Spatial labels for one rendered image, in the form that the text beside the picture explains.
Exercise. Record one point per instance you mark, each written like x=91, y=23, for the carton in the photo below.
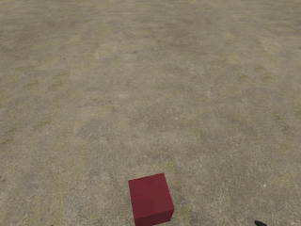
x=151, y=200

